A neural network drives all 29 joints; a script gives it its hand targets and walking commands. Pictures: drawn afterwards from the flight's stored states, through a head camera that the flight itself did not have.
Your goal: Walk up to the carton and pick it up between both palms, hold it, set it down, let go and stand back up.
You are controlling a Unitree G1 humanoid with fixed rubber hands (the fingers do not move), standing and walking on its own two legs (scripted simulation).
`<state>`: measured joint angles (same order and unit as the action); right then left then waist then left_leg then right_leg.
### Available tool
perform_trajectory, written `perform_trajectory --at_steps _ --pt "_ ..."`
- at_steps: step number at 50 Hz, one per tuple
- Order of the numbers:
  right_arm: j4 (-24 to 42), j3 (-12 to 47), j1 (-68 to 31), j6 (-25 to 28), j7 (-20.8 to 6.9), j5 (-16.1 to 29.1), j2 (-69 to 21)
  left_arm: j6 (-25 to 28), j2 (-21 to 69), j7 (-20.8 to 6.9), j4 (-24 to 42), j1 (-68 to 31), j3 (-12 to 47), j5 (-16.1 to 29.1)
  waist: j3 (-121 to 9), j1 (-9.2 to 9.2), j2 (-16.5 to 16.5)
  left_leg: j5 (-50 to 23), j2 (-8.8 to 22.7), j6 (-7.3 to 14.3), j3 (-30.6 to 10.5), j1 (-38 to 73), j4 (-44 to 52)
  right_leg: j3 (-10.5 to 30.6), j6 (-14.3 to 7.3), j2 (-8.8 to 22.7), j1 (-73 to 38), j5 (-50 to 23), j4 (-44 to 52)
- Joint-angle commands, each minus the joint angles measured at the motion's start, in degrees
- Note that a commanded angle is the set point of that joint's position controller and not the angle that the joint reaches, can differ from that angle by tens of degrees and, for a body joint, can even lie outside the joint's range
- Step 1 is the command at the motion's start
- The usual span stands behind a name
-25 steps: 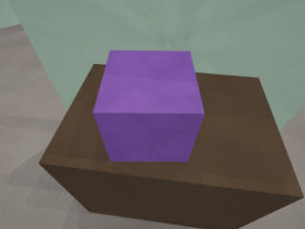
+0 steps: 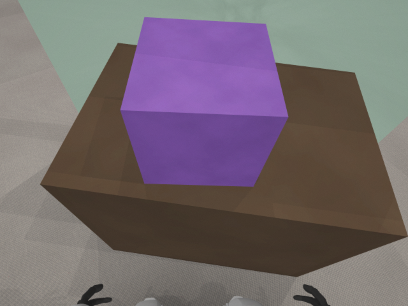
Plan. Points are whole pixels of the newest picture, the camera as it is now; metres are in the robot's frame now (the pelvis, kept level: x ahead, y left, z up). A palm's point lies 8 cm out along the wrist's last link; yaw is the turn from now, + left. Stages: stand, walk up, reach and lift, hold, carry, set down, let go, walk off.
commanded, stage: reach and lift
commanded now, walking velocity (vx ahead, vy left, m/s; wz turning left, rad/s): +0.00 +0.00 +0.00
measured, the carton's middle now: (202, 107) +0.51 +0.00 +0.05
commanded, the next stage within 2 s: none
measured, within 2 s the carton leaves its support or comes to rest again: neither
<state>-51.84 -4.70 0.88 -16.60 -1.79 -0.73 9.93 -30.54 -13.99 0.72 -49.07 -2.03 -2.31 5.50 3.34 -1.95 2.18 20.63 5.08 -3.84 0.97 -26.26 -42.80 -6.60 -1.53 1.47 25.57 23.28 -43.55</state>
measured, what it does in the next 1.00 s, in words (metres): shifts its weight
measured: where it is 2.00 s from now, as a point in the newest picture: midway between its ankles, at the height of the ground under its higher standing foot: outside the picture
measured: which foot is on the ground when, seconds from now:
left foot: down 0.00-1.00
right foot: down 0.00-1.00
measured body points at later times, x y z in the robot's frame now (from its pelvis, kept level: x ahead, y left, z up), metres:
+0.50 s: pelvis -0.07 +0.02 +0.00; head +0.00 +0.03 +0.44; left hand +0.11 +0.26 -0.10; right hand +0.09 -0.19 -0.11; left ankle +0.00 +0.16 -0.71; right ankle -0.02 -0.09 -0.71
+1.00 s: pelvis -0.08 +0.03 +0.01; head -0.10 +0.04 +0.46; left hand +0.13 +0.25 -0.05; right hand +0.09 -0.19 -0.04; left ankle +0.00 +0.15 -0.71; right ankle -0.02 -0.10 -0.71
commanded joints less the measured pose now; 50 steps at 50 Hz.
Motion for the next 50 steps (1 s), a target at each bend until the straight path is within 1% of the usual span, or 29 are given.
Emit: perform_trajectory --at_steps 1,3,4,5,6,7,9,10,12,16,18,19,20,23,25,26,29,30,32,35,36,39,41,42,44,45,47,49,50 --pt "11.9 9.7 -5.8 -6.0 -1.3 13.1 4.1 -12.9 -3.9 -2.2 25.4 -6.8 -5.4 -4.3 -34.9 0.65 -4.6 -40.8 -4.5 -2.2 1.2 1.7 -4.5 6.7 2.4 3.1 -14.7 -70.0 -5.0" --pt "9.8 14.2 1.2 -8.0 -0.1 19.4 7.4 -17.5 0.3 -5.2 28.4 3.9 -6.5 -7.8 -33.6 0.27 -9.5 -48.1 -4.0 -2.9 0.7 14.1 -3.7 4.0 1.3 0.6 -8.0 -64.2 -0.4" --pt "8.7 15.3 4.1 -9.0 0.6 21.2 9.5 -19.8 1.0 -6.7 30.4 10.2 -7.3 -10.3 -30.4 1.22 -11.2 -42.0 -4.2 -3.8 1.9 16.5 0.2 3.2 0.3 -1.0 -11.4 -54.6 5.7" --pt "9.8 14.3 5.7 -9.1 1.4 22.7 11.2 -21.4 2.7 -7.8 34.8 13.4 -5.4 -11.0 -28.5 0.35 -13.3 -40.0 -3.5 -4.1 1.3 20.1 3.0 1.9 -0.6 -2.6 -13.4 -44.6 9.0" --pt "10.6 14.1 6.6 -9.0 2.7 23.0 12.9 -23.3 3.7 -8.6 35.6 18.1 -5.0 -11.2 -24.5 -0.1 -11.1 -41.2 -3.4 -4.7 1.4 23.0 4.8 0.5 -0.5 -4.1 -13.1 -42.4 11.6" --pt "11.0 12.8 7.2 -8.3 3.8 22.8 14.2 -25.1 4.6 -9.1 38.8 20.8 -3.9 -11.1 -20.2 -0.79 -10.9 -42.0 -3.6 -5.0 1.4 25.7 5.6 -0.1 -0.7 -4.7 -10.3 -40.9 13.2" --pt "12.8 10.2 6.8 -6.2 5.2 21.0 16.1 -26.2 3.4 -8.5 44.4 22.0 -3.3 -12.1 -12.7 -2.01 -6.9 -38.2 -4.1 -4.9 1.6 26.9 7.7 -2.3 0.0 -6.5 -5.4 -33.8 15.8" --pt "14.5 9.7 5.5 -5.5 5.2 20.0 15.6 -25.8 2.6 -7.7 46.5 20.5 -3.0 -12.7 -7.9 -1.2 -7.1 -30.1 -4.1 -4.4 2.0 24.8 9.7 -2.3 -0.3 -6.5 -4.0 -23.7 17.8" --pt "20.5 6.8 2.1 -3.7 4.2 15.4 12.7 -22.9 0.7 -5.2 50.9 15.4 -3.5 -13.1 -2.1 0.6 -6.4 -18.9 -3.7 -2.7 3.6 20.3 11.9 -1.9 -0.1 -6.3 -1.5 -11.4 19.1" --pt "33.9 2.6 -5.1 2.6 0.3 6.4 4.8 -9.8 -3.7 -0.5 52.7 0.1 -4.3 -9.2 -3.6 2.65 -3.7 0.6 -1.8 1.5 5.3 9.1 12.8 1.6 0.9 -3.0 0.9 0.0 17.3" --pt "37.3 0.9 -5.9 5.4 -1.2 3.5 2.7 -4.0 -3.4 1.5 53.2 -5.4 -2.2 -6.3 -11.8 2.03 -6.3 5.6 0.0 3.3 3.9 5.3 12.6 2.4 0.9 -2.3 -1.4 -2.7 12.5" --pt "36.5 0.0 -5.1 6.2 -1.7 2.6 3.9 -2.4 -2.0 2.0 50.3 -5.2 -0.6 -4.4 -16.3 0.66 -6.9 7.0 1.2 3.7 2.8 4.4 12.7 2.1 0.9 -2.4 -3.7 -6.0 10.0" --pt "36.2 0.0 -3.9 6.5 -2.0 2.5 4.0 -1.2 -1.7 2.1 49.6 -5.1 0.5 -2.7 -20.6 0.56 -8.6 7.1 1.9 3.7 2.0 4.3 12.0 2.1 0.8 -2.7 -5.5 -8.9 7.6" --pt "35.8 -0.2 1.0 5.4 -0.7 2.7 3.7 -0.5 -2.5 1.3 45.4 -0.8 1.1 0.5 -23.9 -0.81 -4.8 1.7 0.8 3.9 3.2 6.6 11.5 2.3 1.2 -2.2 -7.5 -10.7 9.4" --pt "34.9 1.4 6.5 4.1 0.5 3.5 2.6 -1.4 -3.3 0.7 42.5 6.0 1.1 1.5 -21.6 -0.16 -3.0 -4.4 -1.3 3.4 4.5 11.5 12.6 2.4 1.6 -1.9 -8.8 -11.5 13.8" --pt "36.2 2.0 8.2 3.8 0.8 4.9 3.1 -1.8 -3.3 0.6 43.0 9.0 0.6 2.0 -21.2 1.48 -2.8 -6.9 -1.9 3.1 4.5 14.2 13.5 2.2 1.8 -2.5 -10.1 -12.0 14.6" --pt "36.6 3.9 10.6 1.2 0.9 7.2 4.6 -4.4 -3.0 0.5 40.5 13.6 0.0 1.7 -10.6 3.35 -2.5 -4.8 -3.4 3.2 4.4 16.5 19.1 2.0 1.8 -3.2 -10.2 -3.6 20.0" --pt "36.1 4.3 11.3 0.4 1.2 7.1 4.8 -5.1 -3.4 0.4 39.7 14.2 -0.6 1.3 -7.6 2.99 -1.6 -5.9 -3.9 3.4 5.1 16.7 20.7 1.8 2.3 -3.4 -10.7 -3.7 21.2" --pt "38.0 4.7 9.5 -0.3 1.8 6.9 4.3 -5.5 -4.2 -0.1 37.9 13.1 -1.9 -0.1 -1.5 3.67 1.2 -2.1 -5.3 3.8 5.8 17.4 21.1 3.6 2.3 -2.4 -9.3 4.7 24.9" --pt "42.2 5.9 7.9 0.0 3.0 8.0 0.9 -4.6 -6.3 -0.5 40.2 8.8 -4.7 -2.7 3.6 5.64 3.3 -4.2 -7.3 3.2 6.7 22.9 16.9 9.5 0.7 2.3 -1.3 14.9 31.3" --pt "42.9 5.6 7.4 0.2 3.0 8.0 0.2 -4.2 -6.4 -0.3 40.4 6.8 -5.2 -2.9 3.4 5.27 3.6 -3.9 -7.0 2.8 6.6 24.0 16.8 9.8 0.5 2.9 0.3 16.2 32.2" --pt "47.9 5.0 5.5 1.6 2.5 7.7 -1.4 -0.6 -6.8 0.5 46.9 0.8 -5.2 -2.9 1.1 5.07 2.2 0.0 -6.8 2.3 5.4 25.8 14.7 12.1 -0.8 5.0 3.6 21.3 32.1" --pt "47.4 4.1 5.4 2.2 1.7 7.5 -1.3 1.7 -4.8 1.1 48.0 -0.8 -4.3 -1.7 -0.7 3.99 -0.7 3.8 -5.6 2.4 3.6 24.6 15.3 11.3 -1.1 4.9 3.7 18.9 29.5" --pt "48.5 2.6 4.9 3.1 1.3 6.3 0.0 3.3 -4.2 1.4 49.2 -1.8 -2.9 -0.7 -2.4 2.92 -2.8 7.3 -4.0 3.0 2.3 20.9 17.4 9.5 -0.5 3.2 0.2 13.9 26.0" --pt "43.7 0.8 5.1 3.5 -0.5 5.5 3.0 5.8 0.5 2.1 46.2 0.3 -1.2 -0.4 -3.9 2.37 -13.8 20.1 1.6 5.5 -1.5 3.7 28.6 4.0 1.4 -3.2 -20.0 -5.0 14.5" --pt "42.1 -0.1 4.8 3.5 -1.1 4.6 4.4 7.5 1.1 2.0 43.8 0.9 -1.6 -1.9 -4.6 2.26 -17.0 21.8 3.2 6.4 -2.3 -6.3 31.4 2.8 2.1 -5.0 -30.3 -11.6 10.2" --pt "39.3 -1.6 3.2 3.6 -1.6 2.9 6.7 10.0 1.1 1.4 39.5 -0.3 -2.2 -2.9 -6.3 1.55 -19.4 23.0 4.1 7.2 -2.5 -15.8 33.5 1.9 2.7 -6.5 -39.6 -13.1 7.4" --pt "38.5 -3.1 0.1 4.4 -1.7 1.6 8.0 12.3 0.5 1.0 35.5 -3.5 -2.5 -3.0 -6.5 0.59 -17.0 28.4 4.5 8.2 -2.6 -21.4 33.8 1.9 3.2 -7.6 -42.6 -9.4 5.9" --pt "39.2 -2.8 -0.6 5.2 -1.6 1.0 7.7 13.7 0.2 0.8 33.9 -3.3 -2.4 -2.9 -7.1 0.46 -14.3 26.5 3.6 8.7 -1.4 -22.3 32.0 2.4 3.5 -7.2 -42.7 -8.2 6.4"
